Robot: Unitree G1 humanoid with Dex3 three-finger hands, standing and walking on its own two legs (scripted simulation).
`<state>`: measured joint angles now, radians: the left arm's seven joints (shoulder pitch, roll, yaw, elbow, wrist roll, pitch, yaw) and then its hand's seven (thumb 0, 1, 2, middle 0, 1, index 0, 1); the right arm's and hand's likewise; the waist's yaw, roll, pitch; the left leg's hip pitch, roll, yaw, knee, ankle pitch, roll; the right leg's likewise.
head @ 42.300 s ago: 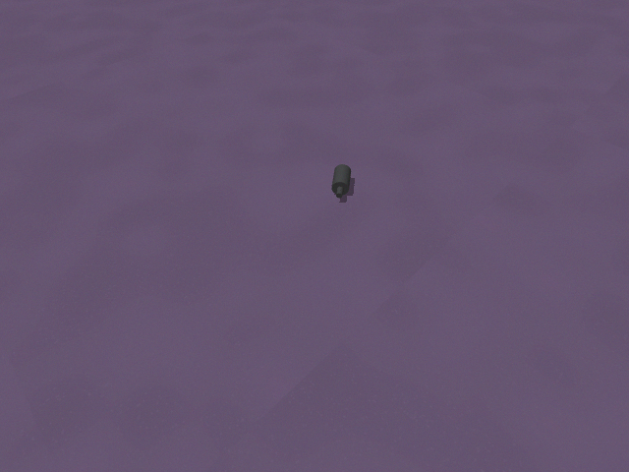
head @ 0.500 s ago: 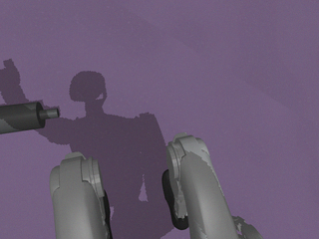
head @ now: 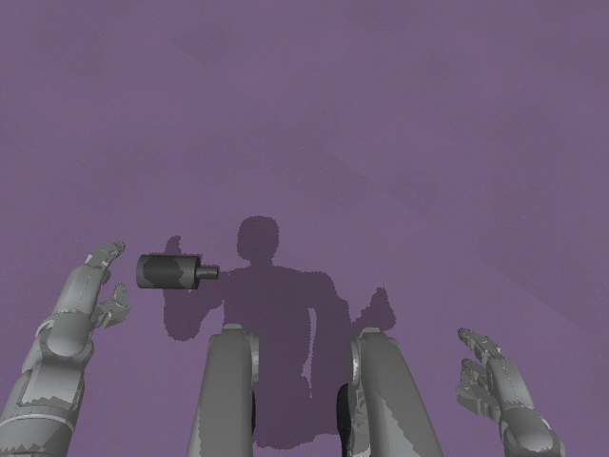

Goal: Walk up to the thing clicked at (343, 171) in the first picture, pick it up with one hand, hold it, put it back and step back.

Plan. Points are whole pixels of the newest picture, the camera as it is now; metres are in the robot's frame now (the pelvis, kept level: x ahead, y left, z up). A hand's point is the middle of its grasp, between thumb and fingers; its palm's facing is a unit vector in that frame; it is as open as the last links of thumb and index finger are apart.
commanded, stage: home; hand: left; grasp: from above
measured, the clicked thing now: (180, 272) +0.47 +0.30 -0.49
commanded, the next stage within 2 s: none
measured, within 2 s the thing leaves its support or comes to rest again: neither
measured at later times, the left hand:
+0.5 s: hand (110, 339) +0.24 +0.19 +0.10, palm faces +0.11 -0.97 -0.21, open 7.4 cm
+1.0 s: hand (103, 369) +0.22 +0.18 +0.14, palm faces +0.13 -0.97 -0.19, open 7.4 cm
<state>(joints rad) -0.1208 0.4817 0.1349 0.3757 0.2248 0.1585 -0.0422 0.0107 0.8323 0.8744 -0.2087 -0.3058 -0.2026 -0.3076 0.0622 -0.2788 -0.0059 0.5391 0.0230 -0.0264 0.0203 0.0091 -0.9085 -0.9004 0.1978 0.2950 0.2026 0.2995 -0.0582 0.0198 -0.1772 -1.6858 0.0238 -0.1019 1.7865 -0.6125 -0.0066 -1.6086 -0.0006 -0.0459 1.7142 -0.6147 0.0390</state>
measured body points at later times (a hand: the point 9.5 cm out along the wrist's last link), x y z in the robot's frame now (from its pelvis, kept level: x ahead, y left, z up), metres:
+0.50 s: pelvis +0.06 -0.01 +0.16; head +0.10 +0.01 +0.61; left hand +0.24 +0.24 +0.12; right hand +0.20 -0.25 +0.08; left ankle +0.08 +0.12 -0.49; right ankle +0.08 -0.14 -0.49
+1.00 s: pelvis +0.07 -0.01 +0.19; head +0.09 -0.01 +0.64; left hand +0.21 +0.23 +0.16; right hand +0.26 -0.24 +0.13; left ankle +0.08 +0.12 -0.49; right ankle +0.08 -0.14 -0.49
